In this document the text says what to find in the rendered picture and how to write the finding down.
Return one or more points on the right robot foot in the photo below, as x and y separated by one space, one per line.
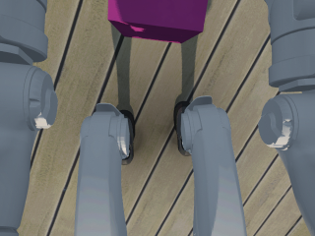
178 110

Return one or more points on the robot right forearm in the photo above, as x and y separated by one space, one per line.
292 36

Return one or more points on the robot right upper arm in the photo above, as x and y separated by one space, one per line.
287 124

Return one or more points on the robot left upper arm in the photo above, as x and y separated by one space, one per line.
28 103

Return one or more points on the robot left forearm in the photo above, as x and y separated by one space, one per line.
22 37

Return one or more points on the left robot thigh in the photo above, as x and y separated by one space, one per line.
99 207

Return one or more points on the carton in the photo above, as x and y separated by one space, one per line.
162 20

